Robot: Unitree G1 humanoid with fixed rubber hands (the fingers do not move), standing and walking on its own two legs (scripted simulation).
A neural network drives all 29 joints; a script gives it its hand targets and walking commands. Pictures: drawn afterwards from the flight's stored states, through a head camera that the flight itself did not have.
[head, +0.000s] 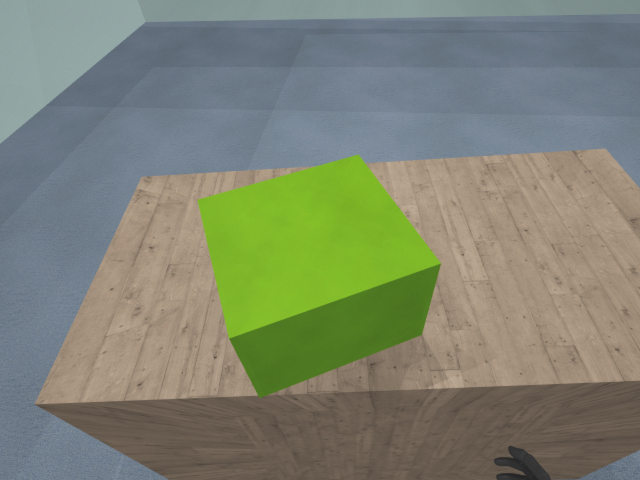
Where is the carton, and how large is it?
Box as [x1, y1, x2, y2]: [198, 155, 440, 397]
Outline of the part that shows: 358,155 198,199 198,204 229,339 259,397 421,334 440,263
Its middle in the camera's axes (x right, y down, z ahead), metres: -0.02 +0.04 +0.57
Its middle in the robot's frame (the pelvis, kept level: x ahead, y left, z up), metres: +0.42 +0.05 +0.02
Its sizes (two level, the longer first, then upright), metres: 0.257 0.240 0.176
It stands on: a pedestal, 0.69 m high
